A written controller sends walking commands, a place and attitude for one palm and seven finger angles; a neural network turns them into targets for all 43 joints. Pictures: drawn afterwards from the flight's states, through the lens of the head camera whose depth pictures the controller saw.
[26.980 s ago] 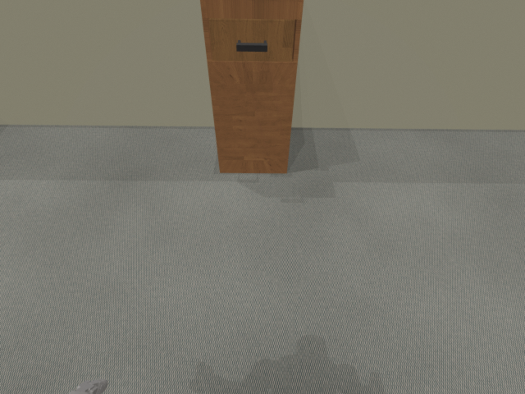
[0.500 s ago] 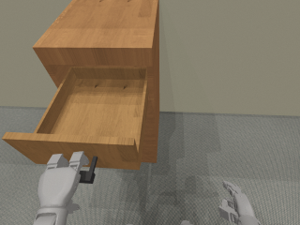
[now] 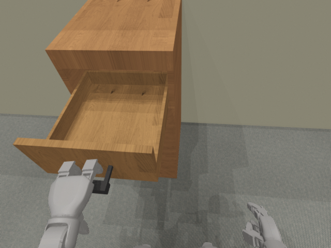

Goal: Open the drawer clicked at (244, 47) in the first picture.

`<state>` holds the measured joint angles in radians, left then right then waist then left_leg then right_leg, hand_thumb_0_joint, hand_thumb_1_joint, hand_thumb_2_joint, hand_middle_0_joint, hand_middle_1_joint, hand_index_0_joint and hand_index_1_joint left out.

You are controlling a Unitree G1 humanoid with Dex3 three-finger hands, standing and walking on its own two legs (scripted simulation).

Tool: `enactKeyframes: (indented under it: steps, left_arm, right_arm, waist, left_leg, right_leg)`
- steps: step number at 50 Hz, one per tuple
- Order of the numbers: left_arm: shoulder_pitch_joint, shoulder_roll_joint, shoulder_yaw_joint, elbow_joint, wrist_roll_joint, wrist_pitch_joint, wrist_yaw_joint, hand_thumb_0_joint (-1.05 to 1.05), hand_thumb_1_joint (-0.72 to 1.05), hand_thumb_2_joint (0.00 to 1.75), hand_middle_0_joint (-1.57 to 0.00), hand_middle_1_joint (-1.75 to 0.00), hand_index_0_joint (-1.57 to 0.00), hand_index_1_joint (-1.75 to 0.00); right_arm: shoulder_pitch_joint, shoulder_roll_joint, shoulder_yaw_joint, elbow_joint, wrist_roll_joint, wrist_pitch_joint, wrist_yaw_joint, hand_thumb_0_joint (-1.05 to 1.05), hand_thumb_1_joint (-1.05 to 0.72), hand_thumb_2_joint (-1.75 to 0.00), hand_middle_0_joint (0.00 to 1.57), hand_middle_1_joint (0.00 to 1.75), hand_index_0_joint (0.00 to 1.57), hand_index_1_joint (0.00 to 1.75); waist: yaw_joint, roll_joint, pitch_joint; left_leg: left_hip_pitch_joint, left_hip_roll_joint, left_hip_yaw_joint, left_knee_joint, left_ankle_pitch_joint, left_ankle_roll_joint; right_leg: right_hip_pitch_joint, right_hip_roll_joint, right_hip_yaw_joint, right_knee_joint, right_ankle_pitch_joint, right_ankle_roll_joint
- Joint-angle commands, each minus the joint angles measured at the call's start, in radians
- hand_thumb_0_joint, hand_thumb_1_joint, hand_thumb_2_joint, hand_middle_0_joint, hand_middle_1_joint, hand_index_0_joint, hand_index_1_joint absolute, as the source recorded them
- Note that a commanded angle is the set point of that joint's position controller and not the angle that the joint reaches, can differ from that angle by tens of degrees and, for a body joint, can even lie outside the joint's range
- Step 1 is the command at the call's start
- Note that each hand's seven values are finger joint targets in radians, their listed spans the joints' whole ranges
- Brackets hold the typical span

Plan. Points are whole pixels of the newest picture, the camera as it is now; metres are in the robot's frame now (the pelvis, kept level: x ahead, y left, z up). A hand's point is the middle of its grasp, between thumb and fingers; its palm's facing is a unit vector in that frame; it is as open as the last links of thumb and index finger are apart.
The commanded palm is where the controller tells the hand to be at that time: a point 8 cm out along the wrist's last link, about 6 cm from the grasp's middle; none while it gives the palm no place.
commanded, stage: lift the hand off the handle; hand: left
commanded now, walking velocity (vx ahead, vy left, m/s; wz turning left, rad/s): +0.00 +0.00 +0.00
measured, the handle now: (87, 176) +0.27 +0.23 +0.01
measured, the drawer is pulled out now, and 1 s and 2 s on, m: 0.29 0.29 0.29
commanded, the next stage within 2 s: draw the hand back to the body in 1.20 s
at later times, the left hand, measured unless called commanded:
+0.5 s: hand (73, 182) +0.23 +0.23 +0.07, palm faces +0.07 -0.08 -0.99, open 13.4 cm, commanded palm +0.21 +0.23 +0.13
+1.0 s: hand (56, 162) +0.24 +0.23 +0.14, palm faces +0.10 -0.09 -0.99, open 13.9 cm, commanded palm +0.21 +0.23 +0.20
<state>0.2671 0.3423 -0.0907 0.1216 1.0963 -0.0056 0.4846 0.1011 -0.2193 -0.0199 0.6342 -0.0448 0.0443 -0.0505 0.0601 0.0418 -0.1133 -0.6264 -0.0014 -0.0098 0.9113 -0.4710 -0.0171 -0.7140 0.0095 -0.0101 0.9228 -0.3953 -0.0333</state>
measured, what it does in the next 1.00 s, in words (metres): stands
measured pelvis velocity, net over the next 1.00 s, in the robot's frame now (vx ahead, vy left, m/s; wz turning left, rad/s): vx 0.03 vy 0.01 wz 0.00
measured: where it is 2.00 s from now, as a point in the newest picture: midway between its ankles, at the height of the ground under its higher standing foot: outside the picture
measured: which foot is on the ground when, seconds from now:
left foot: down 0.00-1.00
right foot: down 0.00-1.00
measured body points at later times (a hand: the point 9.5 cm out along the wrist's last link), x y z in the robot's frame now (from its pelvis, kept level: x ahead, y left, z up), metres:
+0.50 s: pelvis +0.01 +0.01 +0.03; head +0.03 -0.03 +0.48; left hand +0.23 +0.23 +0.12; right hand +0.23 -0.21 -0.07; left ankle -0.01 +0.13 -0.69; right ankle +0.04 -0.10 -0.69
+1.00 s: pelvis +0.03 +0.01 +0.05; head +0.03 -0.04 +0.49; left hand +0.23 +0.23 +0.20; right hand +0.25 -0.19 -0.05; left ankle -0.01 +0.13 -0.69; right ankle +0.04 -0.10 -0.69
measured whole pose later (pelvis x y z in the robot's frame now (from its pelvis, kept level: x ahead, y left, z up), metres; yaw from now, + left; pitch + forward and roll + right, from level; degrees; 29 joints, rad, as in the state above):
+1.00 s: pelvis +0.03 +0.01 +0.05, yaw +0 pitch +1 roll +0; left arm 0.33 0.45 -0.06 -0.35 0.94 0.09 0.11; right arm 0.09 -0.25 0.03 0.60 -0.01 0.11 -0.01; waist 0.11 0.11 -0.03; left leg -0.20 0.00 -0.01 0.52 -0.33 0.00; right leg -0.29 0.01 -0.01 0.55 -0.27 -0.02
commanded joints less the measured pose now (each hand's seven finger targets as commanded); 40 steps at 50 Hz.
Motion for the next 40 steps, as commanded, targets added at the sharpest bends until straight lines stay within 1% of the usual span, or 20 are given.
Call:
enactKeyframes:
  steps: [1, 7, 9, 12, 16, 19, 23, 24, 25, 26, 27, 28, 29, 30, 31, 32, 33, 34, 36, 40]
  left_arm:
    - [-0.193, 0.207, 0.153, -0.273, -0.025, 0.015, 0.044, 0.0, -0.5, 0.3, -0.3, -1.2, -0.3, -1.2]
    - [-0.146, 0.193, 0.142, -0.349, -0.05, 0.011, 0.018, 0.0, -0.5, 0.3, -0.3, -1.2, -0.3, -1.2]
    - [-0.11, 0.173, 0.126, -0.353, -0.055, 0.02, 0.006, 0.0, -0.5, 0.3, -0.3, -1.2, -0.3, -1.2]
    - [-0.115, 0.169, 0.109, -0.36, -0.056, 0.039, -0.022, 0.0, -0.5, 0.3, -0.3, -1.2, -0.3, -1.2]
    - [-0.114, 0.173, 0.097, -0.409, -0.062, 0.064, -0.066, 0.0, -0.5, 0.3, -0.3, -1.2, -0.3, -1.2]
    - [-0.13, 0.16, 0.067, -0.45, -0.057, 0.065, -0.095, 0.0, -0.5, 0.3, -0.3, -1.2, -0.3, -1.2]
    - [-0.124, 0.206, 0.111, -0.475, -0.063, 0.06, -0.127, 0.0, -0.5, 0.3, -0.3, -1.2, -0.3, -1.2]
    - [-0.101, 0.189, 0.099, -0.482, -0.061, 0.059, -0.134, 0.0, -0.5, 0.3, -0.3, -1.2, -0.3, -1.2]
    - [-0.109, 0.199, 0.104, -0.51, -0.065, 0.056, -0.141, 0.0, -0.5, 0.3, -0.3, -1.2, -0.3, -1.2]
    - [-0.093, 0.211, 0.123, -0.521, -0.069, 0.059, -0.148, 0.0, -0.5, 0.3, -0.3, -1.2, -0.3, -1.2]
    - [-0.098, 0.187, 0.091, -0.53, -0.071, 0.058, -0.156, 0.0, -0.5, 0.3, -0.3, -1.2, -0.3, -1.2]
    - [-0.101, 0.204, 0.115, -0.528, -0.079, 0.059, -0.163, 0.0, -0.5, 0.3, -0.3, -1.2, -0.3, -1.2]
    - [-0.112, 0.186, 0.093, -0.533, -0.081, 0.06, -0.171, 0.0, -0.5, 0.3, -0.3, -1.2, -0.3, -1.2]
    - [-0.113, 0.214, 0.118, -0.533, -0.085, 0.062, -0.179, 0.0, -0.5, 0.3, -0.3, -1.2, -0.3, -1.2]
    - [-0.13, 0.223, 0.127, -0.549, -0.087, 0.064, -0.186, 0.0, -0.5, 0.3, -0.3, -1.2, -0.3, -1.2]
    - [-0.11, 0.204, 0.103, -0.556, -0.086, 0.066, -0.195, 0.0, -0.5, 0.3, -0.3, -1.2, -0.3, -1.2]
    - [-0.107, 0.235, 0.136, -0.552, -0.093, 0.07, -0.203, 0.0, -0.5, 0.3, -0.3, -1.2, -0.3, -1.2]
    - [-0.079, 0.218, 0.12, -0.547, -0.093, 0.075, -0.215, 0.0, -0.5, 0.3, -0.3, -1.2, -0.3, -1.2]
    - [-0.067, 0.234, 0.137, -0.56, -0.108, 0.091, -0.24, 0.0, -0.5, 0.3, -0.3, -1.2, -0.3, -1.2]
    - [-0.085, 0.235, 0.122, -0.596, -0.129, 0.109, -0.292, 0.0, -0.5, 0.3, -0.3, -1.2, -0.3, -1.2]
  right_arm:
    - [-0.118, -0.104, -0.032, -0.166, 0.003, -0.054, -0.023, 0.0, -0.9, -0.9, 0.2, 0.3, 0.2, 0.3]
    - [-0.123, -0.099, -0.027, -0.179, 0.007, -0.061, -0.021, 0.0, -0.9, -0.9, 0.2, 0.3, 0.2, 0.3]
    - [-0.127, -0.098, -0.026, -0.183, 0.01, -0.061, -0.015, 0.0, -0.9, -0.9, 0.2, 0.3, 0.2, 0.3]
    - [-0.134, -0.103, -0.023, -0.185, 0.013, -0.054, -0.006, 0.0, -0.9, -0.9, 0.2, 0.3, 0.2, 0.3]
    - [-0.147, -0.104, -0.022, -0.193, 0.018, -0.04, -0.001, 0.0, -0.9, -0.9, 0.2, 0.3, 0.2, 0.3]
    - [-0.15, -0.097, -0.016, -0.194, 0.014, -0.039, 0.003, 0.0, -0.9, -0.9, 0.2, 0.3, 0.2, 0.3]
    - [-0.155, -0.094, -0.013, -0.191, 0.014, -0.031, 0.006, 0.0, -0.9, -0.9, 0.2, 0.3, 0.2, 0.3]
    - [-0.157, -0.091, -0.011, -0.195, 0.012, -0.031, 0.008, 0.0, -0.9, -0.9, 0.2, 0.3, 0.2, 0.3]
    - [-0.157, -0.091, -0.01, -0.195, 0.013, -0.029, 0.01, 0.0, -0.9, -0.9, 0.2, 0.3, 0.2, 0.3]
    - [-0.164, -0.093, -0.011, -0.198, 0.014, -0.025, 0.01, 0.0, -0.9, -0.9, 0.2, 0.3, 0.2, 0.3]
    - [-0.163, -0.087, -0.005, -0.198, 0.013, -0.027, 0.015, 0.0, -0.9, -0.9, 0.2, 0.3, 0.2, 0.3]
    - [-0.162, -0.088, -0.009, -0.192, 0.017, -0.022, 0.015, 0.0, -0.9, -0.9, 0.2, 0.3, 0.2, 0.3]
    - [-0.161, -0.089, -0.006, -0.194, 0.014, -0.023, 0.015, 0.0, -0.9, -0.9, 0.2, 0.3, 0.2, 0.3]
    - [-0.167, -0.089, -0.006, -0.193, 0.018, -0.02, 0.015, 0.0, -0.9, -0.9, 0.2, 0.3, 0.2, 0.3]
    - [-0.172, -0.093, -0.004, -0.191, 0.017, -0.014, 0.016, 0.0, -0.9, -0.9, 0.2, 0.3, 0.2, 0.3]
    - [-0.165, -0.087, 0.001, -0.198, 0.014, -0.019, 0.019, 0.0, -0.9, -0.9, 0.2, 0.3, 0.2, 0.3]
    - [-0.168, -0.089, -0.005, -0.187, 0.02, -0.013, 0.018, 0.0, -0.9, -0.9, 0.2, 0.3, 0.2, 0.3]
    - [-0.169, -0.089, 0.001, -0.193, 0.017, -0.013, 0.02, 0.0, -0.9, -0.9, 0.2, 0.3, 0.2, 0.3]
    - [-0.183, -0.094, 0.004, -0.196, 0.025, -0.005, 0.022, 0.0, -0.9, -0.9, 0.2, 0.3, 0.2, 0.3]
    - [-0.183, -0.097, 0.01, -0.199, 0.031, 0.006, 0.027, 0.0, -0.9, -0.9, 0.2, 0.3, 0.2, 0.3]
  waist:
    - [-0.009, -0.027, -0.24]
    - [0.003, -0.009, -0.235]
    - [0.005, -0.016, -0.202]
    - [0.002, -0.035, -0.157]
    - [0.012, -0.047, -0.156]
    - [0.015, -0.023, -0.139]
    - [0.028, -0.037, -0.112]
    - [0.034, -0.04, -0.12]
    - [0.033, -0.025, -0.118]
    - [0.041, -0.017, -0.131]
    - [0.034, -0.002, -0.117]
    - [0.035, -0.008, -0.1]
    - [0.032, -0.023, -0.103]
    - [0.034, -0.016, -0.076]
    - [0.034, -0.01, -0.091]
    - [0.04, -0.011, -0.098]
    - [0.041, -0.017, -0.098]
    - [0.049, -0.026, -0.099]
    - [0.052, -0.023, -0.093]
    - [0.045, -0.038, -0.074]
  left_leg:
    - [0.109, -0.048, 0.024, -0.144, 0.19, 0.041]
    - [0.163, -0.045, 0.022, -0.186, 0.239, 0.038]
    - [0.171, -0.042, 0.021, -0.205, 0.245, 0.036]
    - [0.186, -0.037, 0.02, -0.234, 0.235, 0.036]
    - [0.223, -0.037, 0.023, -0.269, 0.266, 0.036]
    - [0.255, -0.038, 0.024, -0.288, 0.274, 0.038]
    - [0.276, -0.036, 0.021, -0.315, 0.293, 0.039]
    - [0.282, -0.038, 0.026, -0.317, 0.302, 0.04]
    - [0.294, -0.036, 0.023, -0.326, 0.314, 0.038]
    - [0.308, -0.034, 0.025, -0.332, 0.336, 0.036]
    - [0.309, -0.036, 0.026, -0.334, 0.334, 0.037]
    - [0.315, -0.032, 0.023, -0.344, 0.338, 0.035]
    - [0.317, -0.035, 0.025, -0.344, 0.341, 0.039]
    - [0.318, -0.032, 0.024, -0.356, 0.335, 0.037]
    - [0.333, -0.032, 0.025, -0.364, 0.35, 0.034]
    - [0.338, -0.033, 0.026, -0.363, 0.358, 0.039]
    - [0.345, -0.031, 0.028, -0.371, 0.366, 0.036]
    - [0.343, -0.034, 0.029, -0.378, 0.377, 0.038]
    - [0.356, -0.03, 0.031, -0.394, 0.396, 0.035]
    - [0.372, -0.026, 0.035, -0.42, 0.42, 0.039]
  right_leg:
    - [0.223, 0.012, 0.029, -0.199, 0.149, 0.0]
    - [0.267, 0.012, 0.019, -0.221, 0.186, -0.001]
    - [0.273, 0.014, 0.008, -0.234, 0.184, -0.001]
    - [0.279, 0.013, 0.01, -0.261, 0.161, 0.001]
    - [0.338, 0.012, 0.011, -0.289, 0.189, 0.0]
    - [0.343, 0.011, 0.005, -0.301, 0.183, 0.001]
    - [0.383, 0.011, 0.01, -0.327, 0.206, 0.0]
    - [0.393, 0.01, 0.011, -0.329, 0.216, 0.003]
    - [0.403, 0.01, 0.011, -0.334, 0.227, 0.001]
    - [0.425, 0.012, 0.015, -0.341, 0.246, -0.002]
    - [0.418, 0.008, 0.012, -0.341, 0.245, 0.002]
    - [0.424, 0.012, 0.01, -0.351, 0.248, 0.0]
    - [0.428, 0.009, 0.007, -0.354, 0.256, 0.005]
    - [0.428, 0.011, 0.01, -0.366, 0.251, 0.004]
    - [0.448, 0.013, 0.015, -0.376, 0.262, 0.001]
    - [0.45, 0.006, 0.007, -0.369, 0.266, 0.006]
    - [0.471, 0.009, 0.011, -0.382, 0.284, 0.004]
    - [0.484, 0.007, 0.007, -0.382, 0.3, 0.008]
    - [0.514, 0.008, 0.018, -0.402, 0.326, 0.006]
    - [0.541, 0.002, 0.005, -0.419, 0.359, 0.014]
